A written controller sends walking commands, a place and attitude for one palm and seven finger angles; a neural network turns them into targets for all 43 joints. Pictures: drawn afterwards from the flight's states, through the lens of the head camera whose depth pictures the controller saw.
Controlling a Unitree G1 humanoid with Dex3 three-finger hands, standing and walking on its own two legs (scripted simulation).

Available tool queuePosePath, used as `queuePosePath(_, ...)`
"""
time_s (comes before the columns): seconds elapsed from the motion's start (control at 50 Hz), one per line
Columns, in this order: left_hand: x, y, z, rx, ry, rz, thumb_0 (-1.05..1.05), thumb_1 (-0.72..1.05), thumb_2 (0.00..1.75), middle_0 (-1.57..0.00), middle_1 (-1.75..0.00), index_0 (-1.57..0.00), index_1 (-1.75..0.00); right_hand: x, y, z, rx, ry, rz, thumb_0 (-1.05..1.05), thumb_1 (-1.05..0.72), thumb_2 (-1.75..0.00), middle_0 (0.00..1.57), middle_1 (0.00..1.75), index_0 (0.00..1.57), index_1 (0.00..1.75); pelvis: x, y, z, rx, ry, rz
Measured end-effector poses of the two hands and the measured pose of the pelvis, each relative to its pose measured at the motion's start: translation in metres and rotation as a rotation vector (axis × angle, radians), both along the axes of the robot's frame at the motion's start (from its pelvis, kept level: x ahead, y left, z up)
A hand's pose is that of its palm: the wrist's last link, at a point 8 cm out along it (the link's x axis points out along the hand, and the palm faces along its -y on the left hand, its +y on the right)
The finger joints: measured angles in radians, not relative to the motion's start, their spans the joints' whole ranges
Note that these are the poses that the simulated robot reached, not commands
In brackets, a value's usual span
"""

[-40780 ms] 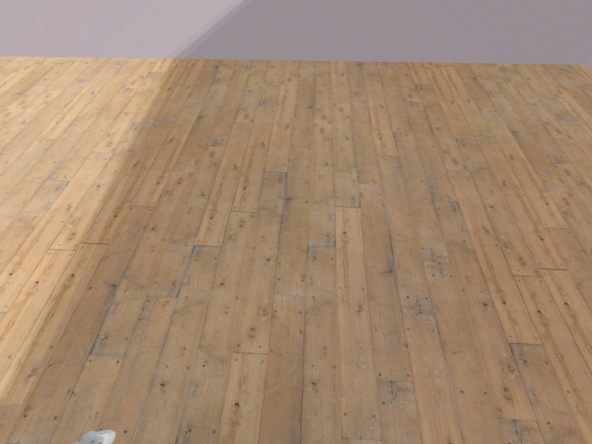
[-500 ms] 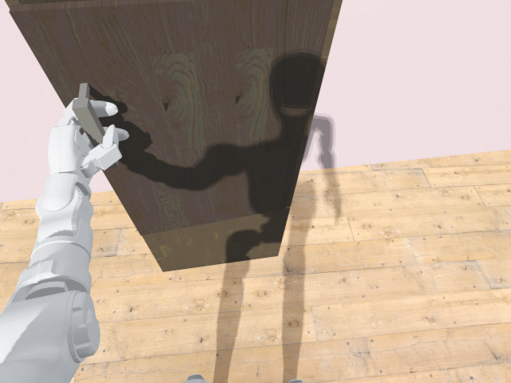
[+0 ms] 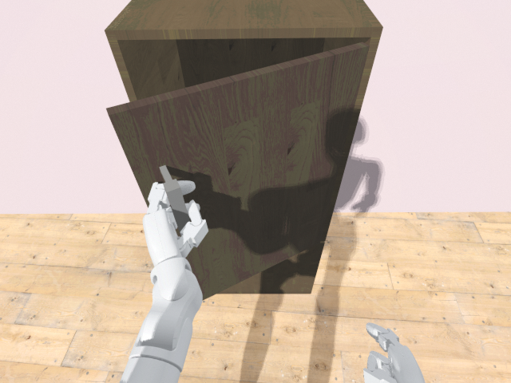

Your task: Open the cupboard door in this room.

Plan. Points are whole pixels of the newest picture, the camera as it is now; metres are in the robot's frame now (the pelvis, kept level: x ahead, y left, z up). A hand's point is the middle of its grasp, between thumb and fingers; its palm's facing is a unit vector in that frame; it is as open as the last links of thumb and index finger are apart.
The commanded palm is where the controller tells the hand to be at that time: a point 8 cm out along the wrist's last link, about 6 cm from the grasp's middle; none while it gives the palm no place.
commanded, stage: pull the door open along its arc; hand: left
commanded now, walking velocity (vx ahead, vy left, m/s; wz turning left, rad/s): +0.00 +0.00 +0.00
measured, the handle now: (176, 205) +0.37 +0.16 +0.09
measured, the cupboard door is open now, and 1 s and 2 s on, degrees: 28 39 41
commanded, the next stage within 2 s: open thumb and fingers to let go in 0.26 s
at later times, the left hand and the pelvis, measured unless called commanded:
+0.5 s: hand (234, 257) +0.28 +0.05 +0.09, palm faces +0.42 -0.91 -0.04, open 5.7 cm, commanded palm +0.22 +0.09 +0.09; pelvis +0.00 -0.04 +0.00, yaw +2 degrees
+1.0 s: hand (222, 259) +0.27 +0.07 +0.10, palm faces +0.42 -0.91 -0.01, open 14.0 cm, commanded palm +0.23 +0.10 +0.09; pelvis +0.00 -0.02 +0.00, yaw +2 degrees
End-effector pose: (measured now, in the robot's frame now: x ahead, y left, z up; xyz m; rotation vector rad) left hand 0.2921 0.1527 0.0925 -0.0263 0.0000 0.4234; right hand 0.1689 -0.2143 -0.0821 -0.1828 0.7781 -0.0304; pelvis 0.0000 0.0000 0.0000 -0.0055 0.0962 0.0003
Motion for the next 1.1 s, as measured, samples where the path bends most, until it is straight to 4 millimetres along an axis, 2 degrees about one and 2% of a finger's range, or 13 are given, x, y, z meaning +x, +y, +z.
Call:
queuePosePath(0.12,-0.030,-0.029,0.002,0.008,0.022,0.043,0.00,0.75,0.80,-0.34,-1.35,-0.39,-1.35,0.015,0.004,0.006,0.013,-0.030,0.040,0.01,-0.90,-0.90,0.20,0.30,0.20,0.30,-0.001,-0.009,0.001,0.004,-0.030,0.018)
queuePosePath(0.3,-0.065,-0.061,0.004,0.051,0.049,-0.094,0.00,0.72,0.76,-0.38,-1.35,-0.38,-1.35,0.015,-0.007,0.007,0.054,-0.047,0.034,0.01,-0.90,-0.90,0.20,0.30,0.20,0.30,0.002,-0.025,0.001,0.009,-0.069,0.020)
queuePosePath(0.38,-0.068,-0.067,0.005,0.052,0.056,-0.083,0.00,0.72,0.77,-0.39,-1.35,-0.38,-1.35,0.014,-0.016,0.004,0.041,-0.043,0.032,0.01,-0.90,-0.90,0.20,0.30,0.20,0.30,0.001,-0.031,0.001,0.011,-0.085,0.028)
queuePosePath(0.52,-0.057,-0.060,0.004,0.039,0.054,0.015,0.01,0.66,0.79,-0.39,-1.34,-0.43,-1.34,0.012,-0.029,-0.001,0.002,-0.009,0.037,0.01,-0.90,-0.90,0.20,0.30,0.20,0.30,-0.001,-0.039,0.002,0.021,-0.077,0.039)
queuePosePath(0.64,-0.061,-0.057,0.005,0.024,0.040,0.019,0.01,0.43,0.70,-0.37,-1.30,-0.42,-1.30,0.010,-0.035,0.001,0.000,-0.006,0.020,0.01,-0.91,-0.90,0.20,0.30,0.20,0.30,0.003,-0.041,0.004,0.028,-0.067,0.032)
queuePosePath(0.76,-0.071,-0.049,0.005,0.024,0.029,0.036,0.01,0.07,0.55,-0.34,-1.26,-0.37,-1.26,0.007,-0.036,0.000,-0.010,-0.001,0.016,0.01,-0.91,-0.90,0.20,0.30,0.20,0.30,0.002,-0.039,0.003,0.026,-0.070,0.033)
queuePosePath(0.88,-0.070,-0.047,0.004,0.029,0.018,0.019,0.00,-0.27,0.40,-0.31,-1.21,-0.33,-1.21,0.006,-0.029,-0.001,-0.014,-0.008,0.018,0.01,-0.91,-0.90,0.20,0.30,0.20,0.30,-0.001,-0.033,0.001,0.020,-0.068,0.035)
queuePosePath(0.98,-0.064,-0.044,0.003,0.030,0.015,0.014,0.00,-0.41,0.34,-0.28,-1.09,-0.29,-1.09,0.005,-0.019,-0.001,-0.010,-0.012,0.021,0.01,-0.91,-0.90,0.20,0.30,0.20,0.30,-0.004,-0.026,0.001,0.014,-0.069,0.035)
queuePosePath(1.1,-0.056,-0.043,0.003,0.037,0.020,-0.003,-0.01,-0.48,0.31,-0.24,-0.86,-0.24,-0.85,0.004,-0.006,0.000,0.003,-0.011,0.027,0.01,-0.90,-0.90,0.20,0.30,0.20,0.30,-0.007,-0.018,0.000,0.009,-0.065,0.029)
